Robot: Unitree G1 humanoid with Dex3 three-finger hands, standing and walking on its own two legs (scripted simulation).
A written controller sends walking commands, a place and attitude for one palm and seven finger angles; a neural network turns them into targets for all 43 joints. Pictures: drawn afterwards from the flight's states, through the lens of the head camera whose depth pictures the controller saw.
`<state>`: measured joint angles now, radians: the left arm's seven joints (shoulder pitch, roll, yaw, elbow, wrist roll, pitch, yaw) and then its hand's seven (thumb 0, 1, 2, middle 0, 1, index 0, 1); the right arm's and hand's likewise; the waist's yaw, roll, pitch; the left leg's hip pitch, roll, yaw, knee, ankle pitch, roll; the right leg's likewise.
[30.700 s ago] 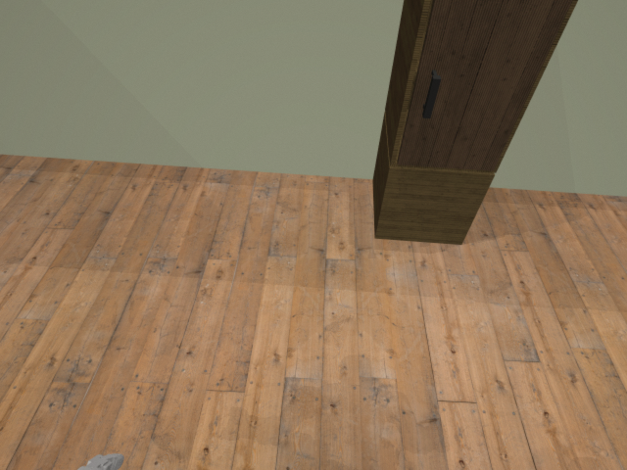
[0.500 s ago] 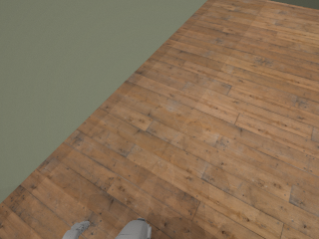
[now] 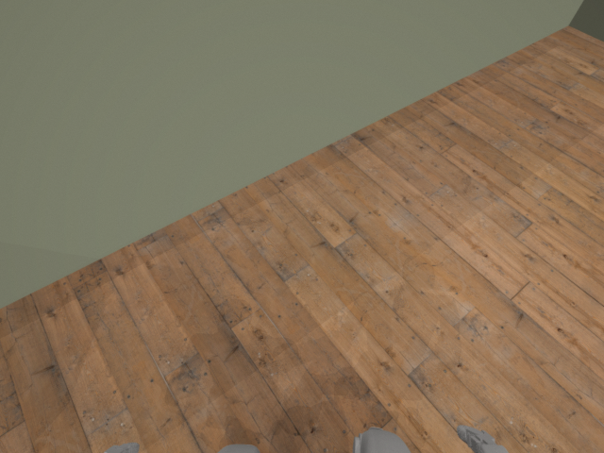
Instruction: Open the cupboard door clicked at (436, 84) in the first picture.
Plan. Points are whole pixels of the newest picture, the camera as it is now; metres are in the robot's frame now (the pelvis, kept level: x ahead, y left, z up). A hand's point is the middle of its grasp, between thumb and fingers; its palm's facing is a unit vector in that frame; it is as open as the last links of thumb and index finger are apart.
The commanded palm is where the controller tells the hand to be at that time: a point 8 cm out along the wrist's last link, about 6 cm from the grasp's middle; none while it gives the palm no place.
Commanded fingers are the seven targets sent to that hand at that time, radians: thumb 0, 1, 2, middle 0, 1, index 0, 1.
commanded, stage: turn to face it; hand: left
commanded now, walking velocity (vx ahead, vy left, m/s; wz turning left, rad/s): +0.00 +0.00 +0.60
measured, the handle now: out of the picture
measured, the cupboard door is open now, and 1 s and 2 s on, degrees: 51 51 51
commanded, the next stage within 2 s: none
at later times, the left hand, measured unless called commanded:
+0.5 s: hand out of the picture +0.02 +0.16 -0.17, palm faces +0.35 -0.91 -0.23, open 7.3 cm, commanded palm none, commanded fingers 0.00 0.90 0.90 -0.20 -0.30 -0.20 -0.30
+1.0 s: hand out of the picture +0.02 +0.12 -0.14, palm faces +0.56 -0.77 -0.31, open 7.4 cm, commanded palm none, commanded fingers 0.00 0.90 0.90 -0.20 -0.30 -0.20 -0.30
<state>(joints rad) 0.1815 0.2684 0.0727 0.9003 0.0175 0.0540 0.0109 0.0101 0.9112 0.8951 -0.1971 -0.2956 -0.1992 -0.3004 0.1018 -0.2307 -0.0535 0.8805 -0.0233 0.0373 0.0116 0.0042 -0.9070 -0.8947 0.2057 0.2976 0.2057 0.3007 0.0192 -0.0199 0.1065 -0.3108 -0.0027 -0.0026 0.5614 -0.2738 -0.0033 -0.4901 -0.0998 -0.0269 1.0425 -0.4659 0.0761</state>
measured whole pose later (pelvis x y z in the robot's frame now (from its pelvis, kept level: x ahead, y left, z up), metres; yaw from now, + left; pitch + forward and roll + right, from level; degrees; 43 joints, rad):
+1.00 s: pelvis +0.06 -0.09 +0.00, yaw +36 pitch +1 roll +2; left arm 0.18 0.18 0.03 0.86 0.02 0.00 0.02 0.01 0.91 0.90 -0.20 -0.30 -0.20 -0.30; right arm 0.15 -0.27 -0.10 0.94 -0.02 0.08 0.02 0.01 -0.91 -0.89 0.20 0.30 0.20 0.30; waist -0.02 0.05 0.11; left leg -0.52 -0.02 -0.03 1.14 -0.45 -0.05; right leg -0.26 -0.08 -0.12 0.58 -0.34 -0.02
